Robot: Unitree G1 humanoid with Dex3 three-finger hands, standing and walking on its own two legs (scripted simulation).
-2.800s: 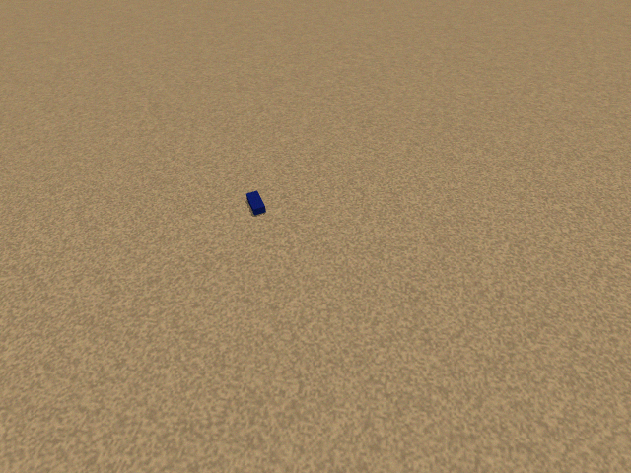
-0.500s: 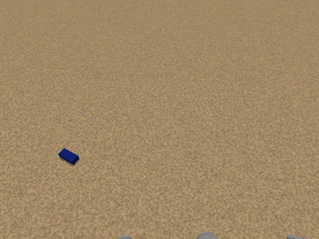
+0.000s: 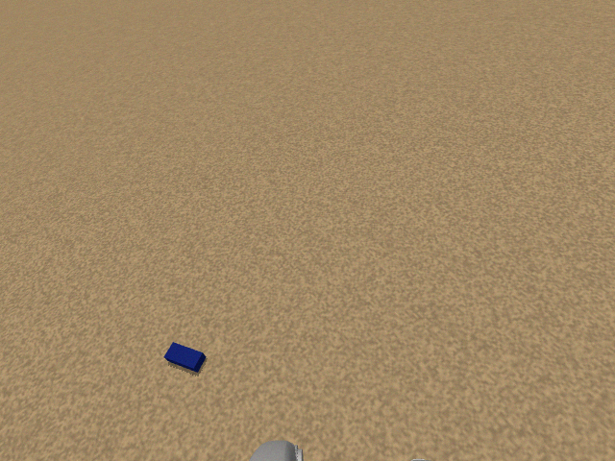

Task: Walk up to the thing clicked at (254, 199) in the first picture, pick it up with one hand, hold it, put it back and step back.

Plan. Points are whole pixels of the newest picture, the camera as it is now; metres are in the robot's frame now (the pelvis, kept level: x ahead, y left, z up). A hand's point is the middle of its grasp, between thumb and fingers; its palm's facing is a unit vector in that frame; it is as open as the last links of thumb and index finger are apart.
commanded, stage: walk up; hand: left
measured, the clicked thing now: (185, 357) +0.60 +0.54 -0.72
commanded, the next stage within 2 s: none
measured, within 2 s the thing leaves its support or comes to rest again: neither
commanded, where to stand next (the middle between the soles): +0.15 +0.42 m, yaw -18 degrees
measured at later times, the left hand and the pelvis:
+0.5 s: hand out of the picture +0.18 +0.53 -0.13, palm faces -0.19 -0.83 -0.52, open 7.4 cm; pelvis +0.06 +0.25 +0.01, yaw -8 degrees
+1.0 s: hand out of the picture +0.23 +0.78 -0.14, palm faces -0.15 -0.78 -0.61, open 7.4 cm; pelvis +0.08 +0.47 -0.04, yaw -15 degrees
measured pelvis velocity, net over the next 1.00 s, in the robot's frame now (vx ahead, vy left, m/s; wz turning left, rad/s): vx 0.08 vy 0.47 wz -0.26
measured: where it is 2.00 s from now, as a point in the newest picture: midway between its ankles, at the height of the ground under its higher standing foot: outside the picture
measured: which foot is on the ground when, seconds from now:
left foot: up 0.00-0.20, down 0.22-0.62, up 0.64-0.92, down 0.94-1.00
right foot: down 0.00-0.24, up 0.26-0.58, down 0.60-0.98, up 1.00-1.00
